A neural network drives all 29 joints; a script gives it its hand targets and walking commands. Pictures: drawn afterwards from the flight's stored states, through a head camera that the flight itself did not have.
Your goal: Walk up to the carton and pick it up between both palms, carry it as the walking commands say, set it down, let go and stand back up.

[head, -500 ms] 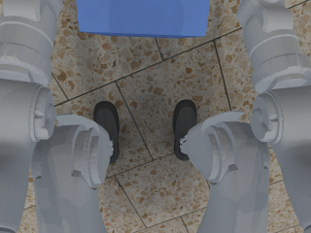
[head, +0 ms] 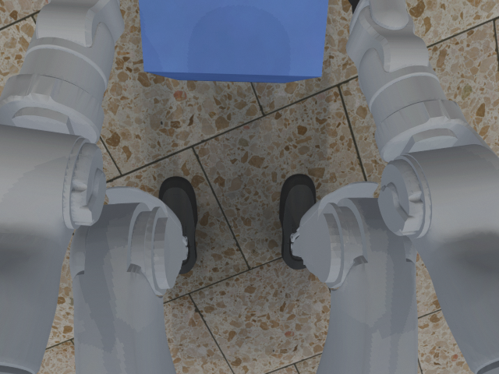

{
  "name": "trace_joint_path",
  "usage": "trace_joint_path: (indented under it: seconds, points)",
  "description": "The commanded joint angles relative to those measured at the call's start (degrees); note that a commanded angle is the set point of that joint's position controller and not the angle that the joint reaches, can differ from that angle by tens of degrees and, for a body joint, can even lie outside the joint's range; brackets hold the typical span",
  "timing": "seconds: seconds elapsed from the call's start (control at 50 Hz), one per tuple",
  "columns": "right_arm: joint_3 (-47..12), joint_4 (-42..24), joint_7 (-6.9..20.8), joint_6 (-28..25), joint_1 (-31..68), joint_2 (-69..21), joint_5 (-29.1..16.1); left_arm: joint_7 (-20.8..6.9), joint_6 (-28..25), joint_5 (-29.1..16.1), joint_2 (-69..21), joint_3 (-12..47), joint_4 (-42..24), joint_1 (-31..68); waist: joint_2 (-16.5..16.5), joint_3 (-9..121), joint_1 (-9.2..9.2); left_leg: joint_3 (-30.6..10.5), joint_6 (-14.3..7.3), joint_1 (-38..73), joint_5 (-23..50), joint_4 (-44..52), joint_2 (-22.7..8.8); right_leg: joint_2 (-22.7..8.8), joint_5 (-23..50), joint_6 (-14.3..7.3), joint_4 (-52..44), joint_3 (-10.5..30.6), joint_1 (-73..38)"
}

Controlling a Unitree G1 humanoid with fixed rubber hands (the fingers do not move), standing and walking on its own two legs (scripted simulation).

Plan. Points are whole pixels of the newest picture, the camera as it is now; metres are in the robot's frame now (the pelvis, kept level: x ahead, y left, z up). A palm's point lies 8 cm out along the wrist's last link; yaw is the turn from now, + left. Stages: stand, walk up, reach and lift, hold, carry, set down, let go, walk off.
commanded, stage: reach and lift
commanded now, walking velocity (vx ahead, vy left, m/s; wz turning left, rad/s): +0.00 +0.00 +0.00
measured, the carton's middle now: (233, 0) +0.54 +0.01 -0.26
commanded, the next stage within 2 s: none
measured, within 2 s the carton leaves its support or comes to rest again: leaves its support in 0.60 s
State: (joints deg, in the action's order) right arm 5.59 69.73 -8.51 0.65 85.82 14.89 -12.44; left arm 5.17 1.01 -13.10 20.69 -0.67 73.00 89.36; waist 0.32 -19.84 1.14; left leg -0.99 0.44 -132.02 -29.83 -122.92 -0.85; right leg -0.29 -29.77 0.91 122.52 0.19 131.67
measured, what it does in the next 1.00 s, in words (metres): stands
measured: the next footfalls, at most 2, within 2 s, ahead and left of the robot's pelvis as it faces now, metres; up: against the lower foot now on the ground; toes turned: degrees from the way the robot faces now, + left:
none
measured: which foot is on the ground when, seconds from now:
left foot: down 0.00-1.00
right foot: down 0.00-1.00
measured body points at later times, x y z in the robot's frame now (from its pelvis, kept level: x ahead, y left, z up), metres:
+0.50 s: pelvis +0.01 +0.00 -0.01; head +0.38 +0.01 +0.24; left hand +0.58 +0.15 -0.19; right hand +0.56 -0.15 -0.20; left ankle +0.12 +0.12 -0.34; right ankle +0.12 -0.13 -0.34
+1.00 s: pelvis +0.02 +0.00 -0.01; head +0.37 +0.01 +0.27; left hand +0.58 +0.15 -0.16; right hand +0.56 -0.14 -0.17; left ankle +0.12 +0.13 -0.34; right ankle +0.12 -0.13 -0.34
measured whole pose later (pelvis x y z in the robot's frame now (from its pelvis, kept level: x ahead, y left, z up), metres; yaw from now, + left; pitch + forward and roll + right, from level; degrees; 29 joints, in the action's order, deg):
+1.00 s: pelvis +0.02 +0.00 -0.01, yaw +1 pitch +41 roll -1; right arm 17.5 56.5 -7.4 11.5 78.4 8.9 -0.8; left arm 5.3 10.3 0.6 13.7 -15.5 58.0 81.4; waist -0.2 -11.5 2.0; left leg -2.5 2.0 -134.4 -32.1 -125.4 2.3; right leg 2.6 -33.0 3.0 125.2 1.8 133.4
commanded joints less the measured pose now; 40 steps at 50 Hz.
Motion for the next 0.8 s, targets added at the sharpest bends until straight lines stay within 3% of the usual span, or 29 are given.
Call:
trace_joint_path:
  seconds: [0.0, 0.06, 0.1, 0.16, 0.26, 0.36, 0.4, 0.54, 0.6, 0.78]
  points:
    - [0.4, -5.5, -0.3, -1.7, 13.7, 3.2, 1.0, 0.4, -1.6, 0.5, 2.3, 0.5, -6.1, 14.4, -1.7, 62.6, 0.92, 0.3, 1.2, 33.5, 12.4, 8.0, 3.2, 3.5, 13.2, 1.7, -7.8, -1.8, -33.0]
    - [-0.6, -6.3, -0.1, -2.1, 14.6, 0.7, 1.1, 0.4, -1.9, 0.7, -0.9, 1.5, -7.5, 15.3, -2.0, 63.7, 0.82, 0.5, 1.3, 34.2, 13.8, 7.9, 3.7, 3.9, 14.4, 1.6, -7.8, -1.9, -33.9]
    - [-0.7, -7.4, -0.1, -2.4, 14.9, -0.4, 1.3, 0.2, -1.9, 0.4, -3.1, 2.6, -8.0, 15.4, -2.5, 64.4, 1.67, 0.3, 1.3, 35.3, 15.2, 7.6, 3.9, 4.1, 15.8, 1.8, -7.6, -2.2, -33.9]
    - [-2.4, -8.0, 1.3, -2.5, 16.8, -8.1, 1.3, -1.3, -1.9, 0.2, -11.0, 5.0, -9.0, 17.1, -3.0, 64.6, 1.5, 0.6, 1.3, 35.5, 15.9, 7.5, 4.4, 4.6, 16.3, 1.7, -7.5, -2.3, -33.2]
    - [-6.2, -10.5, 8.1, -0.5, 25.4, -33.6, 3.1, -7.9, 0.4, 2.8, -37.1, 8.0, -10.1, 23.4, -4.1, 60.4, 1.58, 1.0, 0.8, 32.9, 15.1, 6.8, 5.8, 6.0, 15.1, 1.6, -6.7, -2.4, -29.3]
    - [-4.3, -13.9, 13.2, 2.7, 26.2, -43.7, 7.3, -12.6, 3.5, 6.5, -49.0, 5.0, -12.1, 23.3, -3.2, 57.1, 2.38, 1.8, 0.0, 29.3, 13.2, 5.4, 7.7, 6.8, 12.6, 0.8, -5.7, -3.7, -26.6]
    - [-3.9, -15.6, 14.4, 3.6, 25.6, -47.1, 7.8, -14.0, 4.2, 6.6, -51.5, 4.7, -13.1, 23.0, -2.4, 57.8, 2.78, 2.1, -0.3, 27.7, 14.0, 4.7, 8.0, 7.1, 14.3, 0.6, -5.2, -3.8, -27.7]
    - [-4.9, -18.5, 17.2, 5.3, 24.6, -53.7, 6.7, -15.7, 5.3, 8.4, -55.4, 3.6, -16.4, 20.0, -2.8, 60.1, -0.71, 3.2, -0.6, 28.3, 18.7, 3.4, 8.1, 7.7, 18.3, 0.6, -3.9, -3.4, -26.6]
    - [-5.2, -18.4, 17.7, 5.9, 24.1, -54.8, 6.6, -15.8, 5.6, 9.2, -55.6, 3.2, -17.8, 19.8, -2.8, 59.2, -1.39, 3.5, -0.8, 27.6, 18.1, 3.2, 7.9, 7.8, 17.6, 0.6, -3.9, -3.3, -25.0]
    - [-6.5, -21.2, 16.9, 6.7, 25.7, -56.4, 5.8, -15.8, 6.7, 7.9, -59.9, 5.9, -20.9, 21.6, -5.0, 67.1, 0.54, 4.1, 0.1, 32.9, 18.2, 3.5, 7.8, 7.6, 17.4, 0.5, -4.2, -4.4, -28.0]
